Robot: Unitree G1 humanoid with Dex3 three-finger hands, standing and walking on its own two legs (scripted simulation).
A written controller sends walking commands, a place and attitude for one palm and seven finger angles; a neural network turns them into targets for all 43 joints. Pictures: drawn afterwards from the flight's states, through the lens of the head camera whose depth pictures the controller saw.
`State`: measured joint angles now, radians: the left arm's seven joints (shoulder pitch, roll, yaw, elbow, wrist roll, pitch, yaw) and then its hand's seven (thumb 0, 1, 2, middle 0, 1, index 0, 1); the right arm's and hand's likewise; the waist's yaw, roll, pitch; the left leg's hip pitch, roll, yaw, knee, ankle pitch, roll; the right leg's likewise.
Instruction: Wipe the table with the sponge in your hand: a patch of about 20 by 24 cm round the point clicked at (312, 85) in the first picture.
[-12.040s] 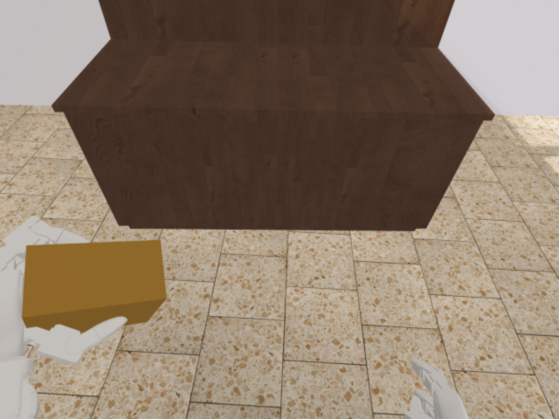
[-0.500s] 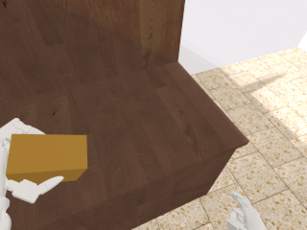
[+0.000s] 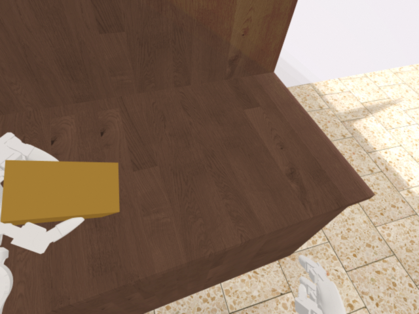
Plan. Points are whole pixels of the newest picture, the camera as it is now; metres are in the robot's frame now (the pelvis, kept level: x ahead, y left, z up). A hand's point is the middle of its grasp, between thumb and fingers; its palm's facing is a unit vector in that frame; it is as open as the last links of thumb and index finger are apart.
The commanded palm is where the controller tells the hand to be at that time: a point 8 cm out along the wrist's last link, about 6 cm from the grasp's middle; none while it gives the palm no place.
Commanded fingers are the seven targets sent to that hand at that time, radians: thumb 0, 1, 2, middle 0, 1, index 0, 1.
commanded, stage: come to a stop and stand still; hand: left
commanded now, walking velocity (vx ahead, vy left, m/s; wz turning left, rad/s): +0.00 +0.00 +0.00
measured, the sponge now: (79, 193) +0.24 +0.22 +0.14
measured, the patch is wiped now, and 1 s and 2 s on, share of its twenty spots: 0.00 0.00 0.00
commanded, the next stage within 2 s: look again from close up in 0.26 s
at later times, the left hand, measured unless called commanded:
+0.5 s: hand (44, 200) +0.22 +0.25 +0.16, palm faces +0.39 -0.85 -0.37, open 10.4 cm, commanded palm +0.16 +0.28 +0.18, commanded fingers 0.00 0.10 1.30 -1.20 -1.60 -1.20 -1.60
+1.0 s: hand (64, 207) +0.21 +0.23 +0.15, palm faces +0.36 -0.85 -0.39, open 10.4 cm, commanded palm +0.15 +0.26 +0.18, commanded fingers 0.00 0.10 1.30 -1.20 -1.60 -1.20 -1.60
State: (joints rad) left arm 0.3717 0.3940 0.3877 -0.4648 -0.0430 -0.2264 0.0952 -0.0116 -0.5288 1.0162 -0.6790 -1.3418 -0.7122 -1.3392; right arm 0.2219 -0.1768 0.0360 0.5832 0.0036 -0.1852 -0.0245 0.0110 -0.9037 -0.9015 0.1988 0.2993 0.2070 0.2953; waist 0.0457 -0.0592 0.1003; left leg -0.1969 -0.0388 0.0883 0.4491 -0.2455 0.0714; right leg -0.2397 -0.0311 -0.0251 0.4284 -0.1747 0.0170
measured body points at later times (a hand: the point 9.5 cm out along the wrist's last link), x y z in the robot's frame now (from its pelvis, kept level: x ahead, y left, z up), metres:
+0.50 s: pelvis +0.00 +0.00 +0.00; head +0.03 +0.02 +0.45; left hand +0.19 +0.29 +0.18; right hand +0.18 -0.22 -0.07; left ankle +0.00 +0.07 -0.74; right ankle +0.03 -0.14 -0.74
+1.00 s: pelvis +0.00 -0.02 +0.00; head +0.02 +0.00 +0.45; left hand +0.19 +0.27 +0.17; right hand +0.17 -0.25 -0.07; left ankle +0.00 +0.06 -0.74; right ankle +0.03 -0.14 -0.74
